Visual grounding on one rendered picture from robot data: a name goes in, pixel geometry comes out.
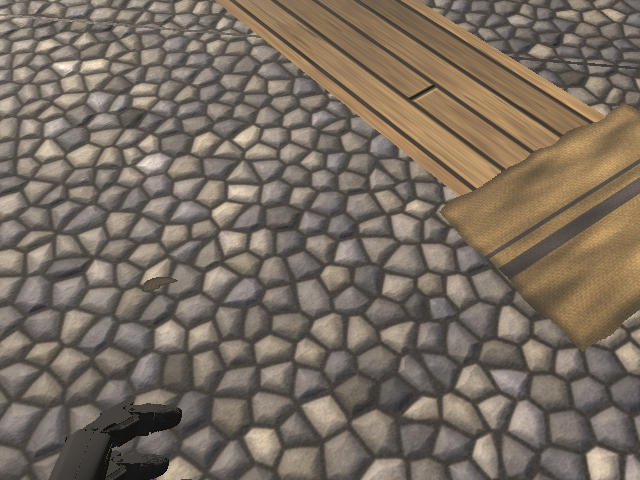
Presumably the robot left hand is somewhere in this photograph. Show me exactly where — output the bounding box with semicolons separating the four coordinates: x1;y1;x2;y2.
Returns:
48;400;192;480

